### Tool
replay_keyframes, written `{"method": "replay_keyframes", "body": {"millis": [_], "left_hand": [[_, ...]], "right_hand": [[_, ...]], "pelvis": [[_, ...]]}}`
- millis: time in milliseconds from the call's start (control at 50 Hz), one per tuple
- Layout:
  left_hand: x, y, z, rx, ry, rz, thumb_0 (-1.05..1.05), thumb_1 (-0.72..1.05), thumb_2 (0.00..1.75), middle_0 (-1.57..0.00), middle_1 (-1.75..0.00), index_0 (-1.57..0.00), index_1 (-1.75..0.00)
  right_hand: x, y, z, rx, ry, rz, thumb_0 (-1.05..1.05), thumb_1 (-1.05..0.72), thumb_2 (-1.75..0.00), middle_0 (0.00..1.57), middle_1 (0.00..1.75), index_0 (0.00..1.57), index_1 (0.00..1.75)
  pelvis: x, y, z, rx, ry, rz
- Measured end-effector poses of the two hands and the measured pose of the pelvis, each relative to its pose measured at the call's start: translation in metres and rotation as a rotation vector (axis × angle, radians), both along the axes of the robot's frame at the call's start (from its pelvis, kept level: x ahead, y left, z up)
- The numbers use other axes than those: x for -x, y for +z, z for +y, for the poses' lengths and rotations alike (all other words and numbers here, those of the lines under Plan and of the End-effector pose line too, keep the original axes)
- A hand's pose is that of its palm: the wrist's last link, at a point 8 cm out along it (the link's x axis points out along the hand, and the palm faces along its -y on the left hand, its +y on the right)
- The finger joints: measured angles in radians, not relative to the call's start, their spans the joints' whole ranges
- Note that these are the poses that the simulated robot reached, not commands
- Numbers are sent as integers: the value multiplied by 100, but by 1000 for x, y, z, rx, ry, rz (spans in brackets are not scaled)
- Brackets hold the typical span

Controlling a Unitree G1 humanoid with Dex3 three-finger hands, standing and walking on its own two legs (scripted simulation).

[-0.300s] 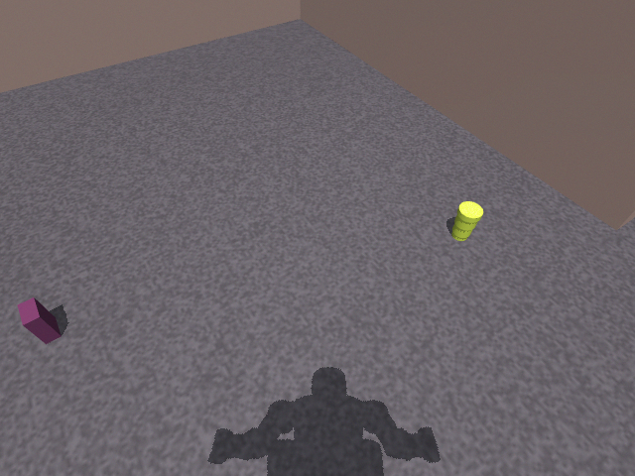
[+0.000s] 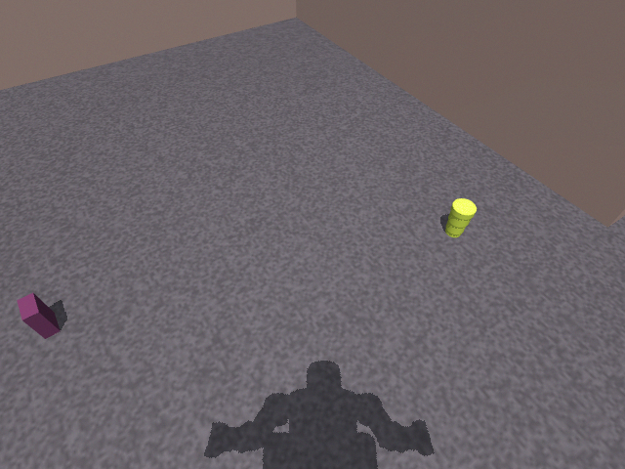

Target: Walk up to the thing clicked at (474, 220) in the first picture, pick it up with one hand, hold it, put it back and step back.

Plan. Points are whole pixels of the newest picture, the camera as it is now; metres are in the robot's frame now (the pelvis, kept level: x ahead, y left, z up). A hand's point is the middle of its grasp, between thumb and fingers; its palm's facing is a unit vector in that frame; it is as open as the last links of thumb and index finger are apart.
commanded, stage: stand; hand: left
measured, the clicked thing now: (458, 219) +1.11 -0.61 -0.70
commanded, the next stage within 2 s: walk up in 0.82 s
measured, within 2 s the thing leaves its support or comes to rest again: neither
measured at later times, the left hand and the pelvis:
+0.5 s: hand out of the picture +0.07 +0.25 -0.16, palm faces -0.02 -0.94 -0.33, open 7.4 cm; pelvis +0.00 +0.00 +0.00, yaw +0 degrees
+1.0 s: hand out of the picture +0.10 +0.25 -0.15, palm faces -0.16 -0.93 -0.33, open 7.4 cm; pelvis +0.01 -0.02 -0.01, yaw -8 degrees
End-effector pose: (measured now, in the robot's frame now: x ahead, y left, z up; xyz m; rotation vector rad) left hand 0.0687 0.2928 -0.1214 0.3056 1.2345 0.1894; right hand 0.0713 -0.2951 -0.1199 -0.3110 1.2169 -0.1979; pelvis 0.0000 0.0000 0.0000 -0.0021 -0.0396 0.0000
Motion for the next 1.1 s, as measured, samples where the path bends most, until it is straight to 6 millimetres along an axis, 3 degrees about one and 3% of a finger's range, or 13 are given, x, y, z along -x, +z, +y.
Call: {"method": "replay_keyframes", "body": {"millis": [840, 960, 1100], "left_hand": [[3, 0, 4, 7, -1, 6, 1, 90, 90, -21, -30, -21, -30], [-19, 5, 7, 1, -106, 53, 1, 90, 90, -21, -30, -21, -30], [-85, 18, -19, -38, -216, 5, 1, 90, 90, -20, -30, -21, -30]], "right_hand": [[1, 2, 1, 2, 0, -1, 1, -90, -90, 20, 30, 20, 30], [12, 11, -32, 42, -97, -129, 1, -90, -90, 21, 30, 21, 30], [31, 8, -103, 110, -188, -104, 1, -90, -90, 21, 30, 21, 30]], "pelvis": [[-1, 0, 2, -1, -6, 4], [-7, -5, -10, -24, -115, 10], [-37, -16, -47, -30, -214, -8]]}}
